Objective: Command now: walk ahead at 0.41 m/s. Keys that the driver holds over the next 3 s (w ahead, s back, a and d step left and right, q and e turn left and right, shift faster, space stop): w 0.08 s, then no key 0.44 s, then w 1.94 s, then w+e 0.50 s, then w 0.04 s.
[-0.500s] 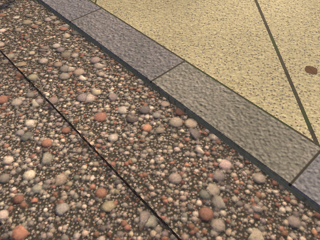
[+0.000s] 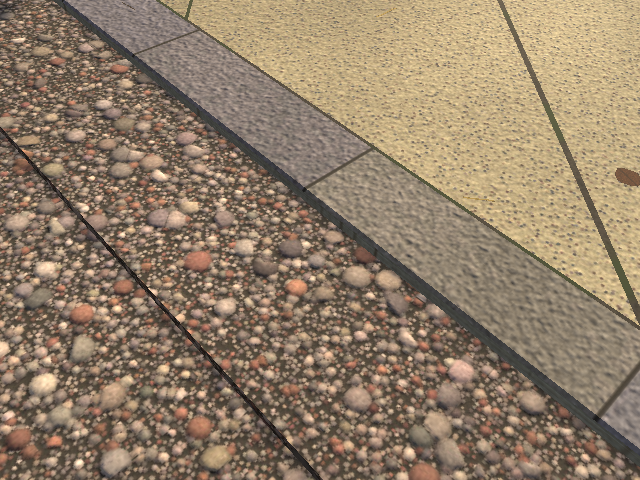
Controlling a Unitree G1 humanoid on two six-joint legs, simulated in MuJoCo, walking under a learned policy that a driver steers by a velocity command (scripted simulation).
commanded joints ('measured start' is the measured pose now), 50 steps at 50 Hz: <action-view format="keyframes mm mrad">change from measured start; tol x32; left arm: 1 -147 52 -4 -151 -32 -61 -15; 50 -430 11 0 -227 1 -37 -58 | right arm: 1 260 -149 -11 36 -15 -32 11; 50 252 -152 13 5 -4 34 -11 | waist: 1 -78 205 62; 23 65 -99 -348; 35 -42 247 205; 50 -7 228 103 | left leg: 1 431 393 -765 -451 -428 231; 8 231 176 -152 -428 624 118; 18 388 157 -86 -169 958 70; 24 -96 20 -203 555 -367 -85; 31 418 -49 39 -68 -30 -69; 34 257 414 -737 -516 -648 170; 50 303 252 -134 -382 473 118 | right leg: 1 -702 -5 91 549 28 -63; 18 -144 74 -90 -288 475 -59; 22 544 -264 254 -336 1231 -317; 32 -488 2 0 -234 -110 -82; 37 -711 -41 62 341 184 -9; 50 -330 34 -166 -53 159 -47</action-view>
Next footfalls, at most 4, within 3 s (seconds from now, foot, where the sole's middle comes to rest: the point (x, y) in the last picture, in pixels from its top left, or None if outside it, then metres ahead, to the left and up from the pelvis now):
0.32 right None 0.33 -0.12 -0.74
0.64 left None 0.23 0.11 -0.76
1.04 right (396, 476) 0.52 -0.16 -0.73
1.60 left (273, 337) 0.84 0.10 -0.73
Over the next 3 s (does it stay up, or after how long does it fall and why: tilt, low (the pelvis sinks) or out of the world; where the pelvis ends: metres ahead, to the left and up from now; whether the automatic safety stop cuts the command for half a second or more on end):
stays up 1.37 0.03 0.07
